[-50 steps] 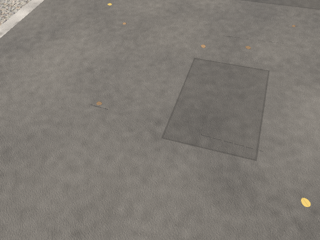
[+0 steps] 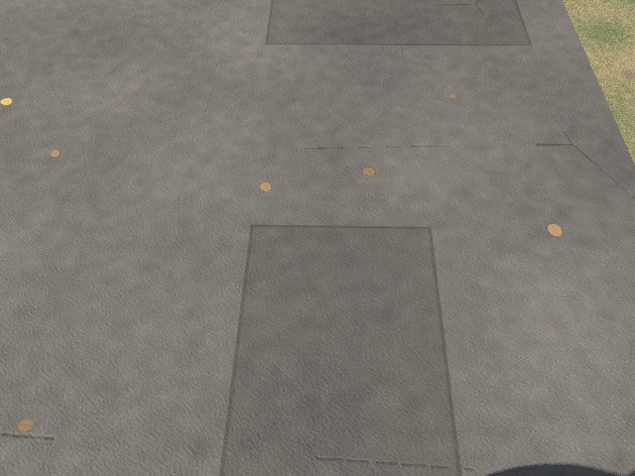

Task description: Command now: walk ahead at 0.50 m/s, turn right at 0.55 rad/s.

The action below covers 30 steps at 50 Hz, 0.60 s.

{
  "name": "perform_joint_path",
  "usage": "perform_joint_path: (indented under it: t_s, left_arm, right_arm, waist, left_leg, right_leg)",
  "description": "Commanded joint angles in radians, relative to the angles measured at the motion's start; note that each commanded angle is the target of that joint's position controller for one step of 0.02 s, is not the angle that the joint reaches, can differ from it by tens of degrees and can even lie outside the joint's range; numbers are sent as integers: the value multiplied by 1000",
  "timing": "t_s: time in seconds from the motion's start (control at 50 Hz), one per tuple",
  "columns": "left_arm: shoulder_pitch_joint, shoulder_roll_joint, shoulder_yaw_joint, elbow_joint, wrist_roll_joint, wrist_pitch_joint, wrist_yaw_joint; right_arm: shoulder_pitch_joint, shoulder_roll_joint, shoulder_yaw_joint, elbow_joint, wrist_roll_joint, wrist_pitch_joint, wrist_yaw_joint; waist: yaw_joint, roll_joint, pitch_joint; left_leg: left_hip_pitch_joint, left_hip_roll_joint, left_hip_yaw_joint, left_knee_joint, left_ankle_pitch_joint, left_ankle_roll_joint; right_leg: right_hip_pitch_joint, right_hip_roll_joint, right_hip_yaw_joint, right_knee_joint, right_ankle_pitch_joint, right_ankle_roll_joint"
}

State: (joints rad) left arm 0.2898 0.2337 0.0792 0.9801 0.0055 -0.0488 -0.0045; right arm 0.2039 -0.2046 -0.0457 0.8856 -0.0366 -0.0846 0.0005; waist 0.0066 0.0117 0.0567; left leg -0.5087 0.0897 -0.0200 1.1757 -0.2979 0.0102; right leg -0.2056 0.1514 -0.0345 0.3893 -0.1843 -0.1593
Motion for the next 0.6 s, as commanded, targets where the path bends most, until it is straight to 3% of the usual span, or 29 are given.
perform_joint_path:
  t_s: [0.02,0.12,0.24,0.28,0.3,0.34,0.36,0.38,0.4,0.42,0.44,0.46,0.5,0.54,0.6]
  left_arm:
    - [46,122,18,-49,-9,-32,7]
    - [168,128,17,-52,-6,-21,6]
    - [239,149,18,-70,9,-14,19]
    - [215,166,23,-84,12,-16,27]
    - [177,178,26,-97,12,-18,29]
    - [115,200,31,-118,9,-28,16]
    - [107,171,23,-138,-2,-36,4]
    - [170,57,-2,-170,-23,-38,4]
    - [258,107,5,-187,-22,-27,9]
    - [218,144,8,-150,9,-9,13]
    - [141,131,4,-154,21,-6,1]
    - [117,106,1,-161,22,-3,-8]
    - [110,84,-5,-166,37,15,-23]
    - [97,77,-8,-174,37,23,-30]
    - [-17,74,-16,-214,39,23,-40]
  right_arm:
    - [66,-67,-15,-48,-13,33,9]
    - [-161,-87,-13,-142,-5,43,18]
    - [-341,-95,7,-229,6,28,26]
    - [-325,-114,6,-243,12,18,25]
    - [-269,-129,2,-233,15,13,21]
    - [-30,-181,-20,-165,18,-2,1]
    - [118,-226,-33,-146,0,-13,-15]
    - [202,-305,-47,-153,-27,-9,-29]
    - [152,-325,-60,-156,-16,8,-20]
    - [65,-212,-40,-175,-4,15,-14]
    - [16,-135,-20,-176,4,13,-9]
    - [6,-114,-12,-164,-1,9,-5]
    - [44,-119,-11,-125,6,-9,-2]
    - [90,-127,-13,-99,16,-32,10]
    - [126,-141,-17,-73,21,-40,15]
  waist:
    - [-37,-17,-27]
    - [45,-71,-13]
    - [99,-92,-4]
    - [75,-102,-6]
    - [39,-107,-17]
    - [-71,-74,-132]
    - [-133,-24,-246]
    - [-111,158,-376]
    - [-39,310,-430]
    - [-15,117,-252]
    - [-21,16,-127]
    - [-6,13,-78]
    - [14,76,-48]
    - [20,84,-64]
    - [10,76,-37]
  left_leg:
    - [-82,16,22,-83,60,-42]
    - [-200,-4,37,-290,226,-60]
    - [-216,-63,29,-509,258,-34]
    - [-130,-76,11,-590,244,-12]
    - [-23,-91,10,-635,218,3]
    - [317,-128,28,-711,208,41]
    - [562,-2,-85,-724,141,76]
    - [799,283,-406,-737,92,130]
    - [809,386,-793,-864,11,232]
    - [646,336,-681,-890,-128,221]
    - [498,265,-505,-917,-100,200]
    - [415,214,-387,-946,-8,174]
    - [335,157,-246,-975,169,161]
    - [347,152,-186,-986,311,174]
    - [374,149,-117,-1033,318,189]
  right_leg:
    - [32,-263,269,-177,428,-121]
    - [128,-240,297,-164,466,-52]
    - [276,-267,369,-102,511,-64]
    - [280,-283,395,-69,545,-47]
    - [245,-279,391,-38,593,-25]
    - [168,-218,353,197,744,23]
    - [38,-160,327,422,548,39]
    - [-188,-52,214,712,-113,60]
    - [-361,-14,163,879,-383,64]
    - [-411,-100,165,928,-276,65]
    - [-396,-127,150,880,-192,73]
    - [-368,-150,146,830,-159,79]
    - [-322,-168,137,776,-145,90]
    - [-332,-160,136,743,-126,93]
    - [-426,-179,125,647,-38,109]
